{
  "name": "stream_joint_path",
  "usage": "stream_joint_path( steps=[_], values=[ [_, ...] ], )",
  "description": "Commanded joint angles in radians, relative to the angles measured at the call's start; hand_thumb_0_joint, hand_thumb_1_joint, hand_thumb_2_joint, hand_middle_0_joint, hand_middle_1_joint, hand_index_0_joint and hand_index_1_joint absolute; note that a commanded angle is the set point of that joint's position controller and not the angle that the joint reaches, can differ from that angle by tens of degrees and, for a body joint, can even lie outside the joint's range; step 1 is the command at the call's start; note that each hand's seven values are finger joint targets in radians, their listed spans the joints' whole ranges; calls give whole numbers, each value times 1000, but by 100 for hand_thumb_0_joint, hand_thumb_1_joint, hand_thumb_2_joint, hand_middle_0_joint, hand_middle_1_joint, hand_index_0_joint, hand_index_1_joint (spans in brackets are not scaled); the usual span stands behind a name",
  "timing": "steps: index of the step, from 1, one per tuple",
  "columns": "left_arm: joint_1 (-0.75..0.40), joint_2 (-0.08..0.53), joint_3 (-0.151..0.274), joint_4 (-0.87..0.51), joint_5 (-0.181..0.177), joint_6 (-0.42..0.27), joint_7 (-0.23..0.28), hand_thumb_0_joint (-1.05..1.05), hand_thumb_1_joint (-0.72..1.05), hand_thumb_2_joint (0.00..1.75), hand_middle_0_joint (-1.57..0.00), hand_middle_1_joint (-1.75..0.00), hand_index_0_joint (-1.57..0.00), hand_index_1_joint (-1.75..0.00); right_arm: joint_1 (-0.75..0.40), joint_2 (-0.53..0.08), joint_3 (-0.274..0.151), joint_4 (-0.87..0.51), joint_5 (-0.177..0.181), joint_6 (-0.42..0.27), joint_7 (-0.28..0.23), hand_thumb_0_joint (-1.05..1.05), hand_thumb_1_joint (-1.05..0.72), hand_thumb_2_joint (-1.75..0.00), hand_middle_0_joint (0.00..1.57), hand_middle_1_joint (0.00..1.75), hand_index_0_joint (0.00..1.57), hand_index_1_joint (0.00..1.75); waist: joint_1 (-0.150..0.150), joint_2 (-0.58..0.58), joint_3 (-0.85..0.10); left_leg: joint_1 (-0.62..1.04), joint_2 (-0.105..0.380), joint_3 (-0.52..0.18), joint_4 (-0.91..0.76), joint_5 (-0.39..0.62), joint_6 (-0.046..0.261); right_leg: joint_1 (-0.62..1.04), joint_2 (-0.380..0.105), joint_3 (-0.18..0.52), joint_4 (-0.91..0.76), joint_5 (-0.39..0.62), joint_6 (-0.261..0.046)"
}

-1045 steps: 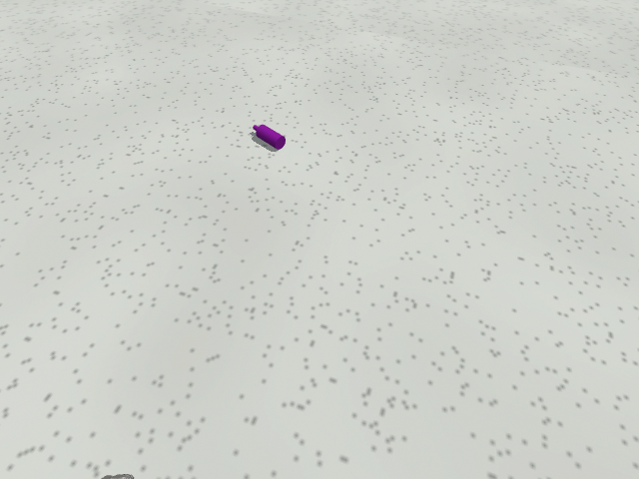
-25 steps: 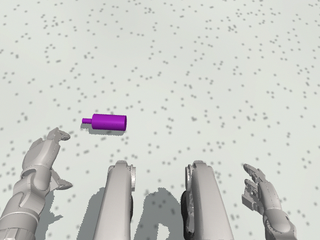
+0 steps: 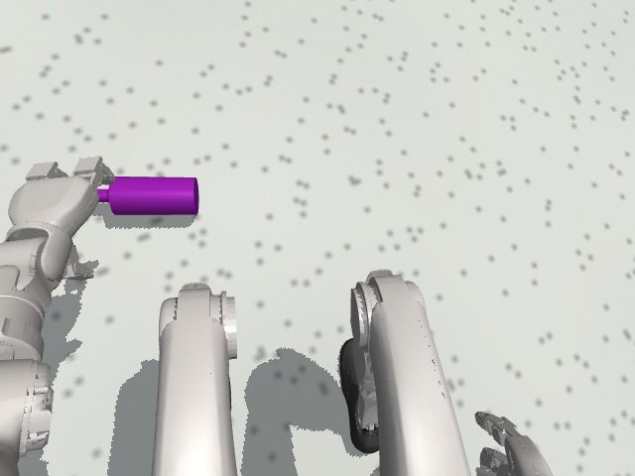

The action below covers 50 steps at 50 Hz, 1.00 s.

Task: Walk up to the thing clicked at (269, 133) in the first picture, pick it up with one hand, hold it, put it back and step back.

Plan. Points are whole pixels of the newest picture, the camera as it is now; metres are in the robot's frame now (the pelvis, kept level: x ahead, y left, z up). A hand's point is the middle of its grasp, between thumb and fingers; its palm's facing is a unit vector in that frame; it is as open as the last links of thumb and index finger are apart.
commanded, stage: rise first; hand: left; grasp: from above
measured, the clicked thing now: (142, 195) +0.53 +0.27 -0.35
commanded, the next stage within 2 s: none
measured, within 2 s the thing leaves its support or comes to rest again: neither
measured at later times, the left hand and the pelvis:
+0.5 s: hand (95, 209) +0.45 +0.29 -0.20, palm faces -0.48 +0.00 -0.88, open 14.2 cm; pelvis +0.01 +0.01 -0.03, yaw -2 degrees
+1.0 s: hand (112, 200) +0.48 +0.28 -0.22, palm faces -0.46 -0.02 -0.89, open 14.0 cm; pelvis +0.02 +0.01 -0.05, yaw -2 degrees
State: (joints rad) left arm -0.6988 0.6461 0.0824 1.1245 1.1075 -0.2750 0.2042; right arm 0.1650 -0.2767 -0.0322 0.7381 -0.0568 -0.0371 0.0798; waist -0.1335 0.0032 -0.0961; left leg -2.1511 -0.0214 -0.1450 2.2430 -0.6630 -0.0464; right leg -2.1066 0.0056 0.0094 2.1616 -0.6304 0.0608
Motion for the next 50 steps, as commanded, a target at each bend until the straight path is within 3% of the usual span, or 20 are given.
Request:
stream_joint_path(
  steps=[1, 2, 5, 8, 10, 20, 22, 24, 25, 27, 28, 29, 32, 34, 35, 36, 39, 46, 47, 50],
  values=[
    [-341, 263, 35, -65, 55, -17, 97, 0, -56, 106, -6, -95, -4, -96, 126, -221, -66, -45, -12, -11, 0, 0, -89, -90, 20, 30, 20, 30, -12, 217, -607, 457, -12, 115, -263, 39, 60, 217, 12, -133, -187, 34, -96],
    [-353, 296, 53, -64, 66, -19, 109, 0, -57, 106, -6, -94, -5, -95, 127, -216, -64, -44, -17, -8, 2, 0, -89, -90, 20, 30, 20, 30, -8, 214, -618, 456, -17, 125, -252, 47, 63, 239, 13, -131, -190, 37, -96],
    [-402, 301, 42, -31, 99, -10, 128, 0, -57, 107, -6, -92, -4, -94, 129, -226, -63, -33, -28, -2, 8, 0, -89, -90, 20, 30, 20, 30, -17, 234, -634, 461, -16, 122, -239, 47, 62, 207, 9, -133, -170, 44, -94],
    [-436, 273, 13, 0, 123, -8, 140, 0, -56, 105, -6, -94, -4, -95, 134, -228, -64, -24, -36, 1, 13, 0, -90, -90, 20, 30, 20, 30, -33, 254, -632, 474, -14, 108, -236, 45, 57, 172, 9, -145, -148, 48, -97],
    [-466, 297, 23, 2, 137, -6, 147, 0, -54, 103, -6, -95, -5, -95, 139, -236, -61, -21, -43, 4, 17, 0, -89, -90, 20, 30, 20, 30, -40, 268, -657, 474, -13, 101, -226, 77, 54, 172, 4, -143, -130, 79, -94],
    [-471, 264, -9, 109, 198, -23, 157, 0, -52, 101, -7, -95, -7, -95, 157, -231, -48, -17, -61, 21, 33, 0, -90, -90, 20, 30, 20, 30, -75, 232, -631, 447, -16, 92, -172, 150, 58, 164, 8, -146, -98, 137, -89],
    [-488, 282, 0, 107, 203, -30, 164, 0, -52, 101, -7, -97, -7, -96, 152, -230, -45, -15, -64, 22, 36, 0, -90, -90, 20, 30, 20, 30, -65, 255, -632, 446, -16, 93, -170, 150, 56, 152, 7, -144, -88, 135, -91],
    [-533, 298, 9, 94, 205, -38, 178, 0, -50, 99, -7, -97, -8, -96, 155, -230, -41, -18, -70, 22, 38, 0, -90, -90, 20, 30, 20, 30, -73, 283, -655, 449, -14, 89, -166, 149, 54, 145, 9, -147, -74, 135, -93],
    [-503, 271, 2, 135, 208, -36, 182, 0, -52, 100, -7, -98, -7, -97, 161, -228, -39, -15, -73, 21, 41, 0, -90, -90, 20, 30, 20, 30, -81, 264, -631, 438, -16, 91, -161, 147, 56, 141, 10, -149, -77, 134, -92],
    [-547, 300, 20, 106, 215, -41, 204, 0, -52, 100, -6, -99, -7, -98, 158, -231, -38, -14, -75, 19, 42, 0, -90, -90, 20, 30, 20, 30, -76, 295, -654, 446, -14, 92, -162, 147, 53, 130, 9, -148, -68, 135, -92],
    [-515, 278, 12, 155, 218, -36, 210, 0, -51, 99, -7, -98, -7, -97, 164, -230, -35, -11, -78, 18, 43, 0, -90, -90, 20, 30, 20, 30, -82, 286, -637, 442, -14, 90, -159, 146, 53, 120, 11, -151, -64, 133, -93],
    [-566, 297, 21, 107, 216, -43, 218, 0, -51, 99, -6, -99, -7, -98, 160, -231, -37, -14, -79, 17, 45, 0, -90, -90, 20, 30, 20, 30, -82, 311, -661, 452, -12, 89, -163, 147, 51, 117, 10, -151, -60, 134, -93],
    [-558, 286, 7, 147, 230, -34, 232, 0, -51, 99, -6, -101, -7, -99, 167, -228, -33, -8, -83, 16, 45, 0, -90, -90, 20, 30, 20, 30, -93, 299, -652, 438, -15, 100, -141, 153, 58, 127, 16, -150, -62, 148, -93],
    [-550, 307, 25, 165, 229, -29, 243, 0, -51, 98, -6, -101, -8, -100, 174, -227, -30, -6, -88, 14, 44, 0, -90, -90, 20, 30, 20, 30, -95, 280, -652, 404, -20, 114, -122, 155, 67, 160, 16, -143, -74, 156, -87],
    [-543, 308, 30, 158, 222, -25, 249, 0, -51, 98, -6, -101, -8, -100, 172, -226, -28, -6, -88, 13, 44, 0, -90, -90, 20, 30, 20, 30, -78, 279, -663, 407, -21, 117, -126, 157, 67, 162, 18, -140, -72, 158, -90],
    [-533, 299, 24, 192, 221, -16, 249, 0, -51, 98, -7, -101, -8, -99, 180, -231, -28, -2, -91, 10, 46, 0, -90, -90, 20, 30, 20, 30, -99, 276, -641, 413, -14, 108, -123, 159, 64, 141, 12, -146, -61, 157, -88],
    [-581, 314, 25, 171, 220, -13, 251, 0, -51, 98, -6, -102, -8, -100, 177, -241, -30, -5, -89, 9, 46, 0, -90, -90, 20, 30, 20, 30, -106, 288, -647, 411, -11, 95, -131, 142, 62, 121, 15, -154, -55, 146, -91],
    [-570, 342, 44, 177, 206, -6, 251, 0, -50, 97, -6, -103, -8, -101, 189, -240, -15, -7, -97, 6, 47, 0, -90, -90, 20, 30, 20, 30, -106, 272, -671, 381, -18, 112, -102, 163, 71, 182, 16, -148, -60, 173, -86],
    [-512, 317, 28, 241, 211, -1, 246, 0, -51, 98, -6, -103, -8, -101, 191, -235, -11, -4, -97, 6, 49, 0, -90, -90, 20, 30, 20, 30, -109, 254, -638, 372, -18, 111, -101, 165, 71, 180, 19, -150, -60, 174, -87],
    [-545, 342, 39, 220, 202, -4, 246, 0, -51, 98, -6, -104, -8, -102, 185, -240, -9, -8, -97, 4, 49, 0, -90, -90, 20, 30, 20, 30, -108, 265, -629, 355, -17, 109, -103, 144, 72, 163, 18, -153, -56, 155, -90]
  ],
)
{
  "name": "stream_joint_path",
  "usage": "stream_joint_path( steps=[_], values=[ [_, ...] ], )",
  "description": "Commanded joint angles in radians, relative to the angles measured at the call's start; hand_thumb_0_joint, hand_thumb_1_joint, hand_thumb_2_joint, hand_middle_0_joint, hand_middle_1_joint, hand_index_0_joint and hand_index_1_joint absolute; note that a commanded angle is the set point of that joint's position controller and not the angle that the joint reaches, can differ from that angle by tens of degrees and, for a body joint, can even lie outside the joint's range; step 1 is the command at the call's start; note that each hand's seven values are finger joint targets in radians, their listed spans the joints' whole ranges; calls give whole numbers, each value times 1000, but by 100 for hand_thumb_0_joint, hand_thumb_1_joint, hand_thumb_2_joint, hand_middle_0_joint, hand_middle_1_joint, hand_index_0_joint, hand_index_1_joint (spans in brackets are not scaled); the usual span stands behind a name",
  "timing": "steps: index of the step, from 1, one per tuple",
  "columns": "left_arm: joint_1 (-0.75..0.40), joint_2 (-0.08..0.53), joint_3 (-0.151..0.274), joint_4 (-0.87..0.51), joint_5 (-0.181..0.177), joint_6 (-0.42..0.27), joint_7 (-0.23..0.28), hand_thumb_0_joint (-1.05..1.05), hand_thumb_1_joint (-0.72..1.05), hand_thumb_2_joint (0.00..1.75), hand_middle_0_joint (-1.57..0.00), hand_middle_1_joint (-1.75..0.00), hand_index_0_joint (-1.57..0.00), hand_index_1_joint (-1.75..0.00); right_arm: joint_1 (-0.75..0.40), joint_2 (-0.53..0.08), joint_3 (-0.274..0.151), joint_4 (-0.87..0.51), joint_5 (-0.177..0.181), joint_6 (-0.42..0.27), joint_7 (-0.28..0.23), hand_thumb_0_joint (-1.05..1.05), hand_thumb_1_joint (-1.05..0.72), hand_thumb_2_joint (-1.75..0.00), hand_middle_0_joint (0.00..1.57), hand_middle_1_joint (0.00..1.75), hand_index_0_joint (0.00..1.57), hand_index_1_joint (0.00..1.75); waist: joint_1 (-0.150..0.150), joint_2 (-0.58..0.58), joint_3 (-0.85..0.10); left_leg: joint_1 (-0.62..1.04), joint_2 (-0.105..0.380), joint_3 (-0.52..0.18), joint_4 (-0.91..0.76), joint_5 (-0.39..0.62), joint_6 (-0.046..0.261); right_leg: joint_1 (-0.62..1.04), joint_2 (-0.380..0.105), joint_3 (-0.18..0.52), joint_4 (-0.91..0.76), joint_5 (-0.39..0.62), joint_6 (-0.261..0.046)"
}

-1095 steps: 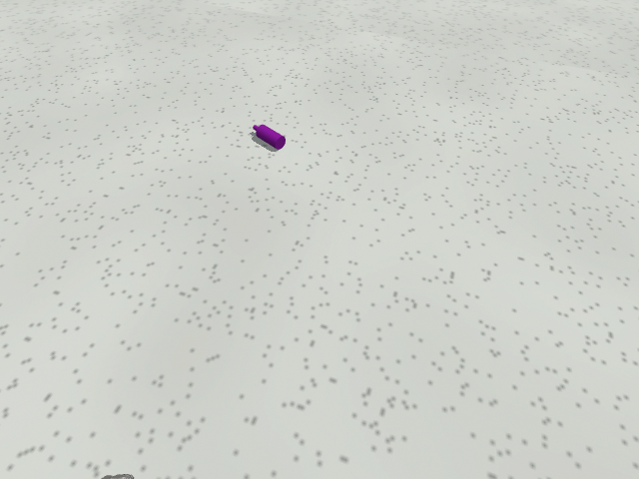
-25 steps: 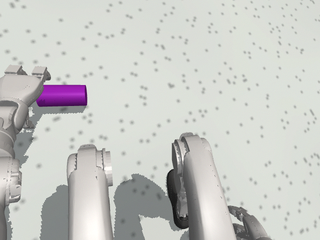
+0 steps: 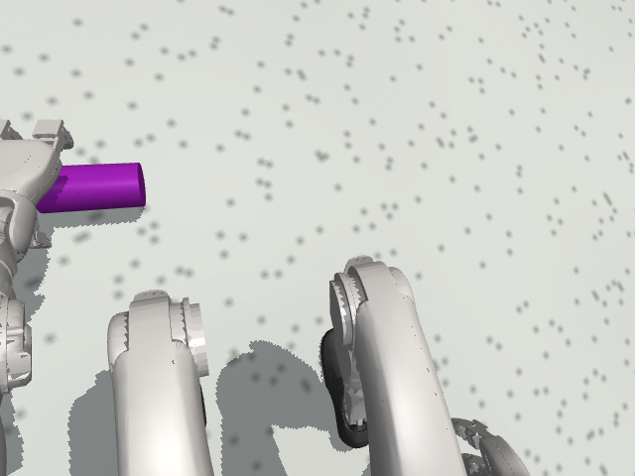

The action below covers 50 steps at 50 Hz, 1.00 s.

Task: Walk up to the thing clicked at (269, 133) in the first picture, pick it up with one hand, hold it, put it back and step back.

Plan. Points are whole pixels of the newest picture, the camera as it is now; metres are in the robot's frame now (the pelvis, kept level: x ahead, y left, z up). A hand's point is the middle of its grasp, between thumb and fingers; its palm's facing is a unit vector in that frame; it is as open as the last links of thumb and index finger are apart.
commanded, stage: rise first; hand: left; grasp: from above
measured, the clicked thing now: (74, 188) +0.50 +0.28 -0.30
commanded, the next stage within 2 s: approach in 1.56 s
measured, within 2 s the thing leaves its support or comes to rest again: neither
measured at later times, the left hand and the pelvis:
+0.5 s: hand (34, 199) +0.45 +0.30 -0.19, palm faces -0.46 -0.04 -0.89, open 14.1 cm; pelvis +0.00 +0.00 -0.01, yaw -1 degrees
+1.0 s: hand (23, 188) +0.47 +0.31 -0.18, palm faces -0.46 -0.04 -0.89, open 14.1 cm; pelvis +0.00 +0.01 -0.01, yaw -2 degrees
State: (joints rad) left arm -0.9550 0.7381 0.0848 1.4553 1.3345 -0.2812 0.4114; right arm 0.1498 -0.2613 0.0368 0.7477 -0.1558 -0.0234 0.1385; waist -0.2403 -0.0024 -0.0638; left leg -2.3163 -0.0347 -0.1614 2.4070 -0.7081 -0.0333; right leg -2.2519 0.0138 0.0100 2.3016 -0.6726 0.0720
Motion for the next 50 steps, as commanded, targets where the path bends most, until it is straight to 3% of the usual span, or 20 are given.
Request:
stream_joint_path(
  steps=[1, 3, 5, 6, 13, 16, 19, 22, 25, 26, 28, 30, 33, 36, 39, 41, 45, 49, 50],
  values=[
    [-284, 246, 35, -116, -23, 2, 39, 0, -52, 99, -6, -102, -7, -101, 199, -257, -77, -18, 1, -9, -10, 0, -90, -90, 20, 30, 20, 30, -2, 274, -655, 527, -3, 127, -263, 194, 58, 307, 9, -154, -197, 202, -100],
    [-292, 245, 34, -120, -23, -3, 40, 0, -59, 107, -7, -96, -4, -99, 206, -258, -71, -18, -1, -9, -9, 0, -91, -90, 20, 30, 20, 30, -12, 272, -663, 521, -4, 128, -255, 201, 60, 322, 11, -154, -197, 214, -98],
    [-291, 247, 38, -116, -28, -1, 39, 0, -53, 101, -7, -100, -7, -100, 209, -260, -73, -13, -1, -10, -7, 0, -90, -90, 20, 30, 20, 30, -14, 266, -652, 521, -3, 127, -252, 198, 60, 314, 9, -153, -198, 211, -97],
    [-306, 268, 44, -150, -26, -8, 41, 0, -53, 101, -7, -100, -7, -100, 204, -259, -71, -14, -1, -9, -8, 0, -90, -90, 20, 30, 20, 30, -1, 292, -685, 533, -4, 130, -251, 208, 58, 330, 12, -152, -199, 219, -98],
    [-307, 278, 43, -125, -21, -20, 43, 0, -54, 102, -8, -99, -7, -99, 209, -265, -65, -9, -6, -7, -4, 0, -90, -90, 20, 30, 20, 30, -23, 284, -661, 521, -2, 123, -230, 221, 58, 319, 12, -159, -183, 233, -98],
    [-304, 277, 42, -119, -21, -23, 52, 0, -53, 101, -8, -99, -8, -99, 198, -262, -62, -13, -8, -6, -5, 0, -90, -90, 20, 30, 20, 30, -12, 304, -655, 514, -4, 127, -239, 190, 57, 307, 15, -160, -186, 203, -101],
    [-317, 274, 34, -103, -16, -21, 54, 0, -53, 101, -8, -99, -8, -99, 204, -268, -58, -7, -11, -10, -5, 0, -90, -90, 20, 30, 20, 30, -31, 281, -627, 503, -2, 124, -230, 183, 59, 295, 15, -163, -187, 200, -98],
    [-340, 306, 46, -136, -12, -20, 54, 0, -53, 101, -9, -98, -8, -98, 202, -273, -58, -13, -10, -9, -7, 0, -90, -90, 20, 30, 20, 30, -24, 317, -669, 536, 0, 119, -229, 207, 55, 300, 14, -165, -177, 219, -98],
    [-341, 298, 39, -116, -11, -18, 57, 0, -52, 100, -9, -98, -9, -99, 196, -275, -57, -11, -9, -6, -7, 0, -91, -90, 20, 30, 20, 30, -25, 331, -656, 534, -1, 115, -240, 195, 50, 272, 14, -168, -168, 205, -101],
    [-320, 266, 21, -95, -9, -15, 54, 0, -52, 101, -8, -100, -8, -100, 198, -271, -54, -13, -11, -7, -6, 0, -90, -90, 20, 30, 20, 30, -34, 327, -636, 535, -1, 114, -239, 192, 50, 272, 16, -171, -172, 205, -101],
    [-336, 279, 22, -87, -6, -12, 50, 0, -53, 101, -8, -99, -8, -100, 201, -276, -51, -12, -14, -10, -4, 0, -91, -90, 20, 30, 20, 30, -43, 317, -620, 523, 0, 110, -234, 186, 52, 267, 14, -174, -171, 204, -99],
    [-340, 316, 42, -106, -3, -12, 52, 0, -55, 103, -9, -98, -8, -99, 204, -277, -48, -16, -12, -8, -4, 0, -91, -90, 20, 30, 20, 30, -30, 331, -639, 527, -2, 114, -232, 201, 51, 286, 12, -169, -170, 215, -99],
    [-347, 299, 31, -99, -3, -9, 47, 0, -54, 102, -8, -99, -8, -100, 206, -280, -45, -15, -15, -7, -2, 0, -91, -90, 20, 30, 20, 30, -43, 339, -651, 549, 1, 105, -232, 226, 47, 280, 12, -173, -160, 236, -99],
    [-348, 325, 49, -125, -4, -10, 41, 0, -54, 102, -7, -101, -7, -101, 210, -286, -49, -22, -11, -4, 0, 0, -91, -90, 20, 30, 20, 30, -29, 383, -668, 583, 4, 92, -249, 248, 37, 262, 8, -178, -144, 245, -100],
    [-370, 311, 34, -130, -3, -11, 36, 0, -53, 101, -7, -102, -7, -102, 209, -283, -45, -25, -12, 0, 1, 0, -90, -90, 20, 30, 20, 30, -41, 373, -672, 563, 1, 99, -240, 246, 41, 277, 12, -174, -150, 250, -102],
    [-336, 322, 39, -112, -3, -8, 30, 0, -54, 102, -7, -101, -7, -102, 208, -280, -45, -29, -7, 3, 1, 0, -91, -90, 20, 30, 20, 30, -24, 363, -664, 550, -2, 105, -237, 239, 46, 284, 14, -171, -156, 243, -104],
    [-335, 278, 10, -86, -7, -7, 11, 0, -54, 102, -7, -102, -7, -102, 217, -279, -42, -28, -10, 3, 3, 0, -91, -90, 20, 30, 20, 30, -49, 334, -617, 531, -1, 98, -244, 215, 47, 277, 14, -175, -169, 226, -101],
    [-373, 325, 28, -139, -14, -17, 1, 0, -54, 103, -8, -101, -7, -101, 217, -287, -40, -37, -5, 4, 0, 0, -91, -90, 20, 30, 20, 30, -33, 359, -662, 550, 0, 93, -248, 223, 44, 294, 12, -172, -167, 232, -100],
    [-342, 306, 16, -113, -7, -15, -4, 0, -55, 103, -8, -102, -7, -102, 224, -285, -39, -37, -4, 4, 2, 0, -91, -90, 20, 30, 20, 30, -38, 349, -648, 554, -1, 95, -247, 224, 45, 297, 13, -173, -168, 233, -102]
  ],
)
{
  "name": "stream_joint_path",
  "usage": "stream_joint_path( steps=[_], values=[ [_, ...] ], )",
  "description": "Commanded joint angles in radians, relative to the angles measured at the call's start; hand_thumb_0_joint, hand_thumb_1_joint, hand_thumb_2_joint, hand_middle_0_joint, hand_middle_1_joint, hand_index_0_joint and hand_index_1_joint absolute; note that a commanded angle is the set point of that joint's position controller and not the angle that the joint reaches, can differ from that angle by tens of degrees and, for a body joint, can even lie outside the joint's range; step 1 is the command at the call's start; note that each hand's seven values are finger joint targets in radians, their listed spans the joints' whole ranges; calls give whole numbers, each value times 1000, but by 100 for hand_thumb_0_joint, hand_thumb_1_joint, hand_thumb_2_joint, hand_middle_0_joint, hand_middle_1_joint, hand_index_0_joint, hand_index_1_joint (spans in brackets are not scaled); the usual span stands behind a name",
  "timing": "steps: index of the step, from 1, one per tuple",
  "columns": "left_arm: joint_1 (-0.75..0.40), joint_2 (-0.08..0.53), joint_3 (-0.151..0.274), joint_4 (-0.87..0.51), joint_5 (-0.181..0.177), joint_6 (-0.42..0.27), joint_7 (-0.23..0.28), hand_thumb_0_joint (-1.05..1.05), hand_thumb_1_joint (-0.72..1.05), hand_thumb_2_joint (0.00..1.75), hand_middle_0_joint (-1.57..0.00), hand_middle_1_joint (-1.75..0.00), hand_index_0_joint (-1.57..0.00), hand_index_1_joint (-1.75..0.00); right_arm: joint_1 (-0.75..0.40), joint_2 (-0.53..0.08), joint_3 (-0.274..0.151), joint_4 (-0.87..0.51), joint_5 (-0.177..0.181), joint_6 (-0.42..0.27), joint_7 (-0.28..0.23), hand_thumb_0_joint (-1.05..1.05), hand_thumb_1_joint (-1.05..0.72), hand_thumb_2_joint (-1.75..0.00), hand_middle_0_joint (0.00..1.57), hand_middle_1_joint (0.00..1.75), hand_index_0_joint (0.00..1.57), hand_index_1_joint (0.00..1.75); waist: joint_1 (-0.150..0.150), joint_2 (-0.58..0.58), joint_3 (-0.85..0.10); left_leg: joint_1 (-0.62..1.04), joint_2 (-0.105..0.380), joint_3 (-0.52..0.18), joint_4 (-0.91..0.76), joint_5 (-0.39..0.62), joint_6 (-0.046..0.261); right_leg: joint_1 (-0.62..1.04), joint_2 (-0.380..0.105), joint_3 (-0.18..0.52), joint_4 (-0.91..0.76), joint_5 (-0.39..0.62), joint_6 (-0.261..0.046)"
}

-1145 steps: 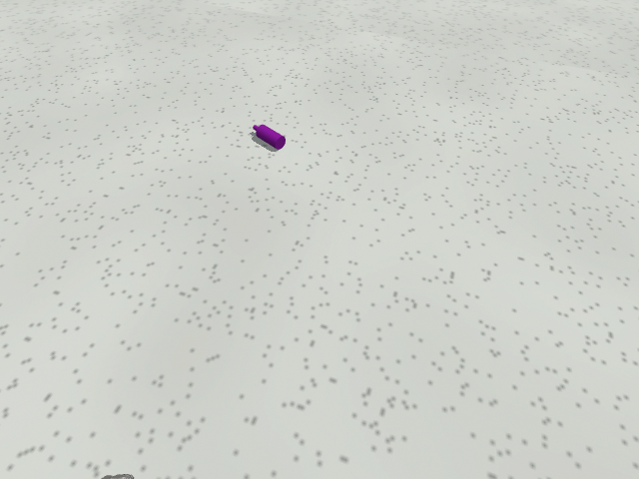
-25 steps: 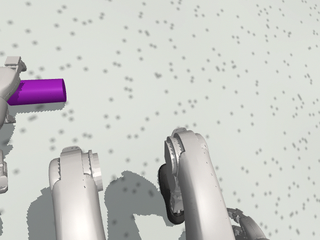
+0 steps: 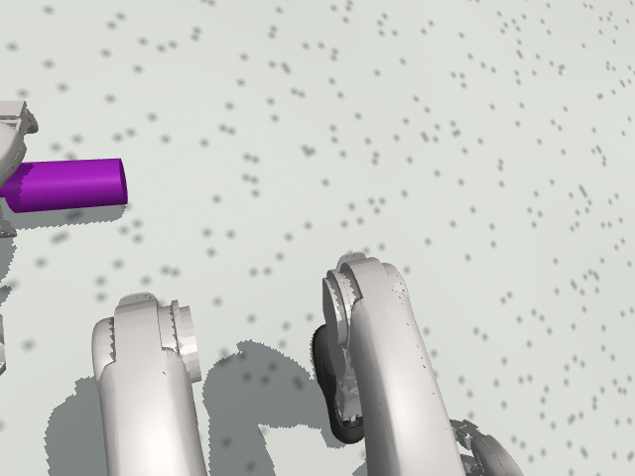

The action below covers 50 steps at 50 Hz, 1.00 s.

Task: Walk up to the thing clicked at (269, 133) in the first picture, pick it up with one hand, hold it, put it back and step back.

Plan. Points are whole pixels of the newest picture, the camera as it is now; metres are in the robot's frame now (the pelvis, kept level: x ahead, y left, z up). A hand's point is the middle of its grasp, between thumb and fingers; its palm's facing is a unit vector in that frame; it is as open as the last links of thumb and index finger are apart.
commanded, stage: rise first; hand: left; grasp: from above
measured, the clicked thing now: (50, 186) +0.50 +0.29 -0.29
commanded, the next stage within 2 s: approach in 0.56 s
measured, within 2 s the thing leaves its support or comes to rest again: neither
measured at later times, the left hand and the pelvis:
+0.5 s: hand out of the picture +0.46 +0.31 -0.17, palm faces -0.45 -0.04 -0.89, open 14.1 cm; pelvis +0.00 +0.00 +0.00, yaw +0 degrees
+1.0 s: hand (48, 156) +0.49 +0.26 -0.16, palm faces -0.39 -0.03 -0.92, open 13.7 cm; pelvis +0.00 +0.00 +0.00, yaw +0 degrees
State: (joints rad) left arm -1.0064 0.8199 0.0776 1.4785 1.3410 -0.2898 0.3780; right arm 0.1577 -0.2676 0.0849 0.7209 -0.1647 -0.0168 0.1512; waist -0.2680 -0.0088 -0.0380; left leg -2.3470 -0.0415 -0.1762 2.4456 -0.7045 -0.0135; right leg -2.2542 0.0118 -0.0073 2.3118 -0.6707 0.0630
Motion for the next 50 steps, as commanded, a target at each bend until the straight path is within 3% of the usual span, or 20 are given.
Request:
stream_joint_path(
  steps=[1, 7, 9, 11, 12, 14, 16, 21, 23, 24, 29, 31, 33, 34, 35, 38, 39, 45, 47, 50],
  values=[
    [-312, 226, 30, -159, -19, -10, 30, 0, -53, 101, -8, -102, -8, -102, 214, -282, -89, -10, 6, -2, -10, 0, -91, -90, 20, 30, 20, 30, -9, 367, -671, 590, 9, 100, -297, 218, 19, 277, 11, -157, -171, 225, -92],
    [-307, 240, 37, -137, -9, -24, 32, 0, -54, 102, -7, -101, -7, -101, 206, -280, -84, -17, 7, 3, -11, 0, -90, -90, 20, 30, 20, 30, -5, 376, -667, 581, 7, 100, -302, 205, 18, 272, 12, -158, -171, 213, -94],
    [-301, 206, 15, -113, -6, -28, 33, 0, -54, 102, -7, -102, -7, -102, 205, -272, -79, -15, 3, 2, -11, 0, -91, -90, 20, 30, 20, 30, -16, 345, -656, 563, 4, 109, -291, 200, 25, 284, 18, -158, -184, 212, -93],
    [-331, 222, 15, -119, -2, -31, 39, 0, -54, 102, -8, -102, -7, -102, 201, -273, -78, -9, 6, -1, -14, 0, -91, -90, 20, 30, 20, 30, -22, 325, -626, 535, 2, 113, -288, 169, 31, 273, 18, -154, -194, 192, -91],
    [-340, 252, 34, -129, 2, -33, 45, 0, -55, 102, -8, -101, -7, -102, 204, -277, -76, -13, 3, -1, -16, 0, -90, -90, 20, 30, 20, 30, -16, 341, -646, 532, 1, 118, -289, 167, 32, 286, 18, -152, -198, 190, -89],
    [-332, 243, 30, -116, -2, -31, 53, 0, -54, 101, -7, -102, -7, -102, 199, -279, -76, -10, 4, -3, -17, 0, -91, -90, 20, 30, 20, 30, -5, 346, -651, 544, 2, 114, -297, 168, 28, 270, 17, -153, -189, 188, -93],
    [-360, 212, 11, -105, 1, -34, 58, 0, -53, 101, -7, -104, -7, -103, 201, -278, -73, -10, -4, -8, -17, 0, -90, -90, 20, 30, 20, 30, -41, 339, -614, 538, 6, 104, -300, 141, 28, 246, 18, -162, -191, 168, -90],
    [-321, 225, 20, -106, 7, -18, 67, 0, -55, 102, -7, -102, -7, -103, 204, -282, -79, -10, 1, -17, -17, 0, -91, -90, 20, 30, 20, 30, -10, 386, -670, 595, 8, 107, -299, 190, 19, 254, 14, -158, -177, 207, -93],
    [-345, 223, 23, -108, 5, -14, 69, 0, -54, 102, -7, -103, -7, -103, 210, -280, -80, -6, 1, -21, -14, 0, -91, -90, 20, 30, 20, 30, -27, 371, -651, 580, 7, 103, -304, 175, 20, 250, 11, -157, -178, 199, -92],
    [-340, 241, 34, -135, 6, -13, 69, 0, -54, 102, -8, -102, -7, -102, 204, -280, -83, -7, 2, -19, -16, 0, -91, -90, 20, 30, 20, 30, -6, 393, -680, 595, 6, 107, -308, 186, 18, 253, 13, -157, -177, 202, -94],
    [-304, 210, 14, -73, 4, -3, 58, 0, -54, 102, -8, -102, -7, -102, 206, -273, -78, -6, 1, -23, -14, 0, -90, -90, 20, 30, 20, 30, -28, 339, -629, 534, 0, 121, -284, 172, 31, 275, 16, -151, -191, 200, -91],
    [-298, 226, 27, -89, -3, -4, 58, 0, -54, 101, -8, -102, -8, -102, 209, -274, -79, -3, 2, -27, -14, 0, -90, -90, 20, 30, 20, 30, -11, 335, -649, 536, 0, 120, -286, 179, 31, 287, 16, -152, -189, 201, -92],
    [-313, 236, 35, -119, -14, -10, 58, 0, -61, 109, -9, -98, -5, -102, 213, -274, -79, -8, 2, -28, -13, 0, -91, -90, 20, 30, 20, 30, -17, 337, -673, 543, 2, 117, -281, 197, 30, 299, 15, -152, -187, 217, -90],
    [-289, 209, 22, -109, -9, -9, 53, 0, -53, 101, -8, -106, -9, -105, 218, -271, -81, -4, 3, -29, -13, 0, -91, -90, 20, 30, 20, 30, -14, 335, -676, 561, 2, 119, -279, 207, 30, 301, 16, -151, -185, 228, -90],
    [-326, 234, 33, -148, -8, -12, 56, 0, -50, 99, -9, -108, -10, -106, 219, -274, -84, -7, 5, -29, -12, 0, -91, -90, 20, 30, 20, 30, -18, 357, -694, 567, 4, 116, -281, 212, 27, 294, 16, -154, -180, 229, -91],
    [-368, 157, -2, -174, -18, -13, 63, 0, -49, 99, -11, -105, -12, -105, 223, -274, -95, -2, 8, -31, -13, 0, -91, -90, 20, 30, 20, 30, -34, 388, -684, 596, 11, 105, -299, 185, 18, 246, 12, -158, -177, 210, -95],
    [-392, 132, -19, -175, -18, -12, 64, 0, -49, 98, -10, -106, -11, -105, 232, -272, -92, 2, 6, -34, -11, 0, -91, -90, 20, 30, 20, 30, -55, 395, -672, 593, 12, 104, -299, 176, 18, 241, 14, -163, -178, 206, -96],
    [-475, 54, -79, -139, -12, 25, 80, 0, -49, 99, -8, -109, -10, -107, 261, -273, -88, 19, 1, -39, -15, 0, -91, -90, 20, 30, 20, 30, -86, 384, -679, 599, 15, 113, -294, 199, 20, 257, 19, -163, -198, 238, -97],
    [-488, 127, -45, -132, -5, 49, 93, 0, -49, 103, -10, -109, -11, -108, 262, -285, -86, 11, 5, -38, -18, 0, -91, -90, 20, 30, 20, 30, -65, 398, -696, 590, 14, 116, -301, 200, 21, 264, 18, -161, -200, 237, -98],
    [-451, 137, -31, -49, 4, 98, 100, 0, -47, 103, -13, -105, -13, -105, 244, -279, -75, -6, 6, -31, -19, 0, -91, -90, 20, 30, 20, 30, -52, 407, -678, 590, 13, 114, -320, 207, 18, 254, 14, -157, -190, 239, -102]
  ],
)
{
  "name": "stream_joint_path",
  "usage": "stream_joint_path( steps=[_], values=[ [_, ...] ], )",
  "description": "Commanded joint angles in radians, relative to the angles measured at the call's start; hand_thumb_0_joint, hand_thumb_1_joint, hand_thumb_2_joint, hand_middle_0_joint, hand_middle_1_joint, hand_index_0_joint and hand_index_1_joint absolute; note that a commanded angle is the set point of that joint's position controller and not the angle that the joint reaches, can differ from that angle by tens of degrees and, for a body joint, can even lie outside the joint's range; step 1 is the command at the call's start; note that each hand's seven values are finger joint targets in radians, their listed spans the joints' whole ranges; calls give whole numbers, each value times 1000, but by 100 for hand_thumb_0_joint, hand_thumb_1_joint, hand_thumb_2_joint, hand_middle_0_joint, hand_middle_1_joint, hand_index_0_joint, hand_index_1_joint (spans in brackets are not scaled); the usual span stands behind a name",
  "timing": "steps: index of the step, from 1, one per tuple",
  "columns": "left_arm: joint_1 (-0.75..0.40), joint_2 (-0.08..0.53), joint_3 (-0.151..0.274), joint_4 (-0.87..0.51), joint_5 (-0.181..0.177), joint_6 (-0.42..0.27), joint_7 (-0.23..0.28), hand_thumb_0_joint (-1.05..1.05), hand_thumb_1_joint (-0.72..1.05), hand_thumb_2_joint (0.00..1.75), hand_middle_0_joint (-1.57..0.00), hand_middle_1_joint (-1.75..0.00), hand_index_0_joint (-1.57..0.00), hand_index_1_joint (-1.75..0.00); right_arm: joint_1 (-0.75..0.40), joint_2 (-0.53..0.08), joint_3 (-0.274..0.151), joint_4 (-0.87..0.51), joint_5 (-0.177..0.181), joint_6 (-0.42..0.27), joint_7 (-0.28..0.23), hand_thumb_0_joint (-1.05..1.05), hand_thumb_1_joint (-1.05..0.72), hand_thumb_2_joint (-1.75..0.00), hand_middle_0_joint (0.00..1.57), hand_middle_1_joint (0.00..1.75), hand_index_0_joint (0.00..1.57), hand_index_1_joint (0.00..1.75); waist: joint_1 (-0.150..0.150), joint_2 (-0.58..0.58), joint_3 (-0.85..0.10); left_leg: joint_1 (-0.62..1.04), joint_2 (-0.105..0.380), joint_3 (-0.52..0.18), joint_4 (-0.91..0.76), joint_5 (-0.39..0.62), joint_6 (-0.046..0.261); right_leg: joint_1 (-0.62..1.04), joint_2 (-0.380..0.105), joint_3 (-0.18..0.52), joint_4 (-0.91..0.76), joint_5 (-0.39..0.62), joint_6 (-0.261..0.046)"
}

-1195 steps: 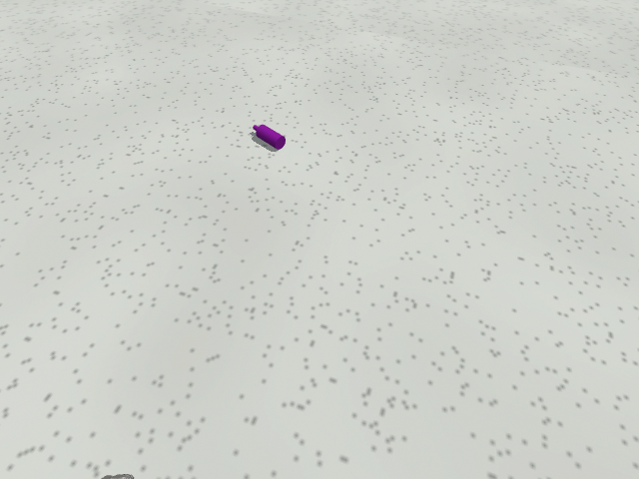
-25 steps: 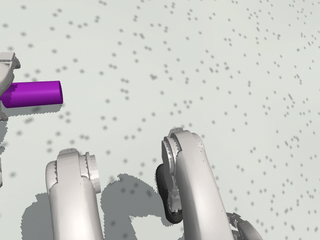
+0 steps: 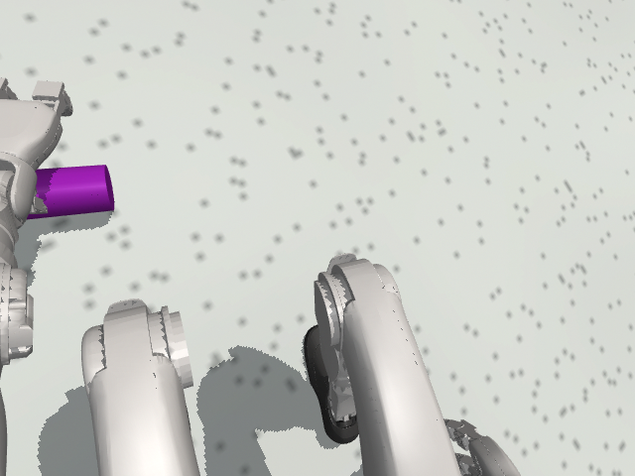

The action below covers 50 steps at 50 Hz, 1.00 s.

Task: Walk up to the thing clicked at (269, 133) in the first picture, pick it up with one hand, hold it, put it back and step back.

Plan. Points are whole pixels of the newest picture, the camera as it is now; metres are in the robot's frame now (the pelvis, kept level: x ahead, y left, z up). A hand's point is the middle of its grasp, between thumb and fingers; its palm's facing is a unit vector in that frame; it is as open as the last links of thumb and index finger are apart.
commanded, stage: approach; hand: left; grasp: from above
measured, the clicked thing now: (35, 194) +0.50 +0.29 -0.29
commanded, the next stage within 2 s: close in in 0.36 s
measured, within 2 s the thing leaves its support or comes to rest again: neither
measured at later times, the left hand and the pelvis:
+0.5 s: hand (15, 177) +0.48 +0.28 -0.17, palm faces -0.42 -0.03 -0.90, open 13.1 cm; pelvis +0.00 -0.01 +0.00, yaw +1 degrees
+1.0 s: hand (45, 197) +0.47 +0.26 -0.22, palm faces -0.50 -0.06 -0.87, open 13.5 cm; pelvis +0.00 +0.00 -0.01, yaw -1 degrees
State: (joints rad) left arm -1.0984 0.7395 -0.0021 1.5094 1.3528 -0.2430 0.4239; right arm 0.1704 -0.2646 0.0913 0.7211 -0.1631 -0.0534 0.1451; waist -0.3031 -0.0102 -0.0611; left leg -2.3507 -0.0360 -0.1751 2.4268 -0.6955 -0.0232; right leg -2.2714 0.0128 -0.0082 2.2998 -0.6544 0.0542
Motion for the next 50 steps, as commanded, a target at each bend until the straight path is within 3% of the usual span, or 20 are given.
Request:
stream_joint_path(
  steps=[1, 2, 7, 9, 12, 13, 15, 18, 19, 23, 24, 28, 31, 36, 39, 44, 46, 47, 49, 50],
  values=[
    [-359, 218, 49, -60, -7, 66, 55, 0, -46, 102, -13, -105, -14, -105, 225, -281, -76, -10, 6, 7, -14, 0, -91, -90, 20, 30, 20, 30, -15, 394, -654, 584, 6, 118, -299, 199, 32, 273, 15, -155, -180, 225, -94],
    [-348, 229, 57, -48, -4, 80, 56, 0, -46, 101, -14, -105, -14, -104, 222, -277, -69, -20, 7, 8, -13, 0, -91, -90, 20, 30, 20, 30, -15, 392, -640, 559, 2, 129, -291, 205, 37, 294, 13, -148, -187, 231, -91],
    [-243, 210, 52, 15, -56, 122, 9, 0, -45, 101, -13, -105, -14, -104, 191, -275, -53, -41, 26, 11, -13, 0, -90, -89, 20, 30, 20, 30, -12, 272, -621, 461, -3, 133, -278, 184, 61, 366, 21, -138, -203, 217, -81],
    [-251, 239, 63, -18, -76, 114, -16, 0, -44, 102, -15, -104, -16, -103, 191, -277, -49, -48, 27, 12, -18, 0, -90, -90, 20, 30, 20, 30, -8, 258, -634, 438, -4, 132, -274, 178, 64, 402, 18, -134, -201, 210, -78],
    [-271, 257, 75, -62, -97, 77, -47, 0, -42, 104, -18, -105, -18, -105, 196, -279, -50, -55, 23, 6, -18, 0, -91, -90, 20, 30, 20, 30, -29, 235, -614, 419, 0, 124, -261, 149, 64, 406, 19, -138, -202, 179, -75],
    [-313, 270, 73, -118, -99, 55, -52, 0, -42, 105, -18, -105, -18, -105, 201, -276, -49, -49, 21, 8, -20, 0, -91, -90, 20, 30, 20, 30, -30, 252, -646, 429, 0, 126, -254, 149, 62, 419, 19, -138, -203, 180, -75],
    [-331, 294, 88, -172, -93, 19, -49, 0, -42, 101, -18, -103, -18, -103, 225, -280, -55, -35, 16, 6, -23, 0, -91, -90, 20, 30, 20, 30, -20, 317, -663, 483, 0, 125, -255, 167, 45, 396, 17, -144, -194, 180, -84],
    [-352, 280, 85, -259, -75, -31, -37, 0, -44, 98, -14, -105, -15, -103, 253, -289, -67, -31, 8, 7, -23, 0, -91, -90, 20, 30, 20, 30, -36, 364, -677, 548, 1, 121, -244, 177, 31, 358, 15, -156, -194, 183, -88],
    [-327, 271, 76, -276, -68, -41, -31, 0, -46, 100, -13, -105, -14, -104, 246, -277, -69, -29, 7, 7, -20, 0, -91, -90, 20, 30, 20, 30, -22, 401, -710, 566, 2, 127, -248, 181, 29, 376, 18, -151, -188, 190, -88],
    [-367, 239, 61, -335, -62, -40, -9, 0, -42, 112, -16, -111, -16, -111, 256, -277, -89, -16, 8, 11, -18, 0, -91, -90, 20, 30, 20, 30, -27, 441, -761, 615, 7, 128, -258, 213, 26, 351, 15, -153, -183, 231, -89],
    [-346, 248, 68, -286, -55, -29, -3, 0, -44, 110, -15, -109, -15, -109, 259, -281, -91, -10, 12, 14, -20, 0, -91, -90, 20, 30, 20, 30, -19, 442, -728, 615, 5, 130, -269, 221, 24, 331, 11, -155, -185, 233, -91],
    [-287, 144, 1, -79, -66, 10, 0, 0, -44, 113, -13, -114, -14, -113, 247, -278, -67, -6, 10, 21, -22, 0, -90, -90, 20, 30, 20, 30, -58, 316, -569, 499, 4, 120, -266, 169, 41, 299, 18, -169, -210, 202, -85],
    [-260, 182, 5, -28, -53, 29, -18, 0, -40, 110, -16, -112, -17, -111, 233, -285, -58, -12, 13, 22, -22, 0, -90, -90, 20, 30, 20, 30, -30, 297, -573, 500, -1, 118, -267, 189, 44, 321, 14, -164, -200, 216, -85],
    [-322, 241, 34, -60, -51, 10, -27, 0, -38, 109, -15, -116, -17, -114, 227, -290, -42, -33, 6, 18, -17, 0, -91, -90, 20, 30, 20, 30, -50, 311, -603, 516, 1, 108, -250, 222, 43, 361, 14, -165, -176, 242, -80],
    [-347, 288, 65, -74, -34, -16, 6, 0, -41, 107, -12, -114, -14, -111, 220, -296, -37, -44, -2, 14, -16, 0, -90, -90, 20, 30, 20, 30, -48, 346, -639, 542, 3, 106, -244, 231, 36, 360, 16, -169, -166, 244, -83],
    [-330, 268, 52, 41, 8, -46, 69, 0, -53, 101, -7, -103, -7, -103, 211, -299, -20, -32, -26, -6, -9, 0, -90, -90, 20, 30, 20, 30, -95, 344, -536, 490, 7, 110, -216, 161, 42, 306, 26, -174, -167, 199, -78],
    [-342, 298, 65, 51, 15, -53, 99, 0, -53, 104, -7, -103, -7, -103, 209, -309, -11, -32, -35, -16, -8, 0, -90, -90, 20, 30, 20, 30, -89, 360, -513, 476, 6, 105, -222, 134, 39, 281, 24, -182, -158, 172, -82],
    [-320, 280, 54, 94, 19, -49, 108, 0, -52, 106, -8, -105, -8, -105, 199, -306, -8, -34, -41, -26, -5, 0, -90, -90, 20, 30, 20, 30, -97, 350, -485, 471, 8, 106, -216, 98, 42, 261, 28, -184, -158, 144, -81],
    [-363, 325, 72, 39, 37, -54, 134, 0, -51, 108, -8, -106, -8, -106, 210, -323, -4, -32, -47, -37, -2, 0, -90, -90, 20, 30, 20, 30, -97, 391, -522, 515, 12, 97, -223, 109, 36, 266, 29, -196, -149, 153, -81],
    [-340, 305, 64, 82, 39, -45, 141, 0, -50, 107, -8, -106, -8, -106, 206, -323, -1, -29, -54, -49, 4, 0, -90, -90, 20, 30, 20, 30, -110, 384, -507, 517, 14, 95, -206, 110, 35, 256, 28, -200, -134, 158, -78]
  ],
)
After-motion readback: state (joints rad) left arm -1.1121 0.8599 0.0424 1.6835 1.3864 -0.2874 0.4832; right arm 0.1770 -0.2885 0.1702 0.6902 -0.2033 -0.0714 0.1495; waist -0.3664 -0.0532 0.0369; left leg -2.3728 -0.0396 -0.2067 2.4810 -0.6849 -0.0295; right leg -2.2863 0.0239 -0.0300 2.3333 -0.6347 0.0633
